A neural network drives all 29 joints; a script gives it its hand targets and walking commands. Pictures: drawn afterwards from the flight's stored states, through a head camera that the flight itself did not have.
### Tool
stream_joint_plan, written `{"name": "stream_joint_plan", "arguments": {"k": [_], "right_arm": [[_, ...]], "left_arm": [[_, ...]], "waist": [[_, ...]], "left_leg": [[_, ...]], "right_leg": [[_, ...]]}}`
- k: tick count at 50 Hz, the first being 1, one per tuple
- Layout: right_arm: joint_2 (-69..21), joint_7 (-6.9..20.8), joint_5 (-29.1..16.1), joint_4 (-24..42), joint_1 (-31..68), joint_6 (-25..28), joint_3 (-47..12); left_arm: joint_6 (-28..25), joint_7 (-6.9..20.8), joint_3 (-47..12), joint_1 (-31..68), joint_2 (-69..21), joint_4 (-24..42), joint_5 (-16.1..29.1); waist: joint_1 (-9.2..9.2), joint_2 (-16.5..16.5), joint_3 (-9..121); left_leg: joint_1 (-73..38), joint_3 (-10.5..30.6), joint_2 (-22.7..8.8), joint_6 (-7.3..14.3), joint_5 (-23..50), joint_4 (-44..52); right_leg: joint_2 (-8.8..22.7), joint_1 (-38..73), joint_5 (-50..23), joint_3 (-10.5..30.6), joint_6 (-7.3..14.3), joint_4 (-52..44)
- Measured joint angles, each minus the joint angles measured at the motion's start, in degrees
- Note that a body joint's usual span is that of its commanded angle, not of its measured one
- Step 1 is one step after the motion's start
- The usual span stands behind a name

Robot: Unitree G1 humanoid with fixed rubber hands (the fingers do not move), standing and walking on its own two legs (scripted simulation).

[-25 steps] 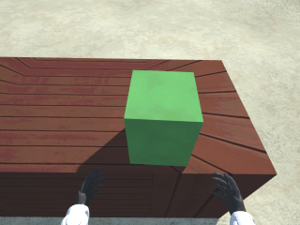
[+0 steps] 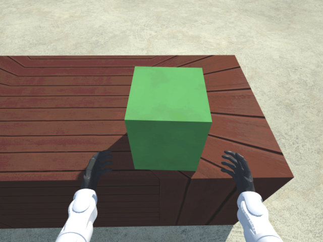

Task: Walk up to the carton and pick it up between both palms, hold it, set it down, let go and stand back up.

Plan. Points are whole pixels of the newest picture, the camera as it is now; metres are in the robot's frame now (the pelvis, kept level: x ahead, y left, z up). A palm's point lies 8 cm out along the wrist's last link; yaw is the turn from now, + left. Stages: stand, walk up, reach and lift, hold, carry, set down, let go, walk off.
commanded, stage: reach and lift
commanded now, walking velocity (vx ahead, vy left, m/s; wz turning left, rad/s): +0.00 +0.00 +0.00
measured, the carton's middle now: (166, 120) +0.45 +0.00 +0.01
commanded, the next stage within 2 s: none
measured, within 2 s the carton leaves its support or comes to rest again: neither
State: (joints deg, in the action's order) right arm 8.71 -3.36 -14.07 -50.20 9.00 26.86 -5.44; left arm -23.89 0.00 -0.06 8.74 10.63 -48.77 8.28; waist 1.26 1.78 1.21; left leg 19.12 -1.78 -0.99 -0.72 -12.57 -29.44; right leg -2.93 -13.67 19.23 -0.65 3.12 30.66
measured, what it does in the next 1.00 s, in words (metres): stands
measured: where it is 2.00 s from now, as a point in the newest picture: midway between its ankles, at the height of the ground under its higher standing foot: outside the picture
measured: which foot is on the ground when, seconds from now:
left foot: down 0.00-1.00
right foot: down 0.00-1.00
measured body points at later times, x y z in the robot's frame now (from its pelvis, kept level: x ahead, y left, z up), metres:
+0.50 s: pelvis -0.01 +0.01 +0.01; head +0.01 +0.02 +0.46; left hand +0.36 +0.20 +0.04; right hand +0.35 -0.19 +0.04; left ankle +0.03 +0.13 -0.73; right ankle -0.04 -0.08 -0.73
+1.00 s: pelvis -0.02 +0.01 +0.00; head +0.02 +0.02 +0.45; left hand +0.42 +0.20 +0.09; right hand +0.41 -0.19 +0.09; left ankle +0.03 +0.13 -0.73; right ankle -0.04 -0.08 -0.73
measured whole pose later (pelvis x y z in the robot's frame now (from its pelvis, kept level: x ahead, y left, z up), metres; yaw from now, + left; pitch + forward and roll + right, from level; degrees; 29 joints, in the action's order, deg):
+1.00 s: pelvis -0.02 +0.01 +0.00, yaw -2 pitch +13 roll -1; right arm 16.8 -4.2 -20.4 -57.6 44.0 0.6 -3.8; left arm 1.1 -4.2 1.7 45.9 13.9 -57.4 11.6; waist -1.1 0.3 9.5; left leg 30.8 -2.7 -2.4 0.1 -7.3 -25.4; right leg -4.2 -25.1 12.4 0.4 2.3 24.8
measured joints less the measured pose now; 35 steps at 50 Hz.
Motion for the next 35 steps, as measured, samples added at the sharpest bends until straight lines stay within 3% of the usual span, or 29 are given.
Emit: {"name": "stream_joint_plan", "arguments": {"k": [15,35], "right_arm": [[2.89,-0.36,-3.03,4.04,7.79,-10.32,-0.15],[5.09,-0.54,-3.54,0.51,21.08,-20.5,2.01]], "left_arm": [[9.02,-1.52,0.76,8.28,0.96,3.49,0.94],[20.84,-3.43,2.75,21.67,0.14,1.3,-0.43]], "waist": [[-0.49,-0.2,2.51],[-1.55,-1.12,4.86]], "left_leg": [[1.95,-0.58,-0.36,0.37,2.03,2.9],[5.36,-1.16,-1.05,0.77,4.4,5.13]], "right_leg": [[-0.33,-1.83,-2.8,0.68,-0.37,-3.76],[-0.95,-4.88,-6.26,1.34,-0.77,-7.42]]}}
